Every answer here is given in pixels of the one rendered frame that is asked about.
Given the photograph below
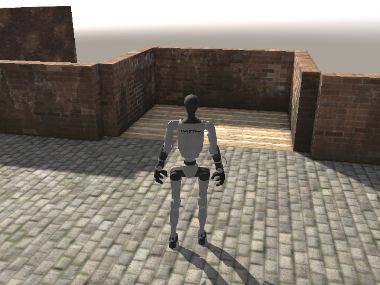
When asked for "robot right upper arm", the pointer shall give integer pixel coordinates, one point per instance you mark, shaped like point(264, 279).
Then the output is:
point(209, 126)

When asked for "left robot foot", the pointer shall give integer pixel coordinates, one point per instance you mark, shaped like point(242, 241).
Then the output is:
point(172, 243)

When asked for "right robot hand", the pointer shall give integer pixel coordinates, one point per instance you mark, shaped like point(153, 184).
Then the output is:
point(221, 177)

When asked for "left robot hand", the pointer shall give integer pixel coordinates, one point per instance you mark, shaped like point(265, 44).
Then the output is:
point(157, 175)

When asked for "robot right thigh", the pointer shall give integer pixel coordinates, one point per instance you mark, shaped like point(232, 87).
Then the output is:
point(203, 181)

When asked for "right robot forearm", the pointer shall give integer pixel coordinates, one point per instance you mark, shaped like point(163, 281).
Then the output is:
point(217, 161)

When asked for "left robot forearm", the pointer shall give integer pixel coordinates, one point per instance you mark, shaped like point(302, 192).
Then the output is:
point(161, 160)

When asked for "robot left upper arm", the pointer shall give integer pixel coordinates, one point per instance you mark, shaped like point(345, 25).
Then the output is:
point(172, 125)

